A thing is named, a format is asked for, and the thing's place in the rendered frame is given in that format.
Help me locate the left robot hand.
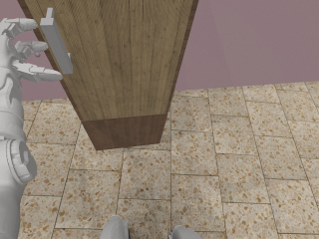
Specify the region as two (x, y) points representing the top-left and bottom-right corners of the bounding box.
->
(0, 18), (63, 84)

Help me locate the left robot forearm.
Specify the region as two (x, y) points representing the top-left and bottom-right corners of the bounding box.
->
(0, 67), (26, 143)

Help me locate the left robot upper arm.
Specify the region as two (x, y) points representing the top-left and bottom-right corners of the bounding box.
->
(0, 138), (37, 239)

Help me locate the robot right shin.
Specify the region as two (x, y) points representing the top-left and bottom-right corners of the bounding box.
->
(171, 225), (183, 233)

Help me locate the handle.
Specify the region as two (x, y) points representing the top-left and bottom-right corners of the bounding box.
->
(40, 7), (74, 75)

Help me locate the robot left shin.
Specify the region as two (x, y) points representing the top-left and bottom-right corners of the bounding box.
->
(109, 215), (123, 221)

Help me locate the robot shin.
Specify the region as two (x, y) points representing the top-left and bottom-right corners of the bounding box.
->
(171, 225), (183, 233)
(109, 215), (123, 221)

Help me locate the cupboard door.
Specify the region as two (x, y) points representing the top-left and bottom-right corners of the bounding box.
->
(25, 0), (193, 121)

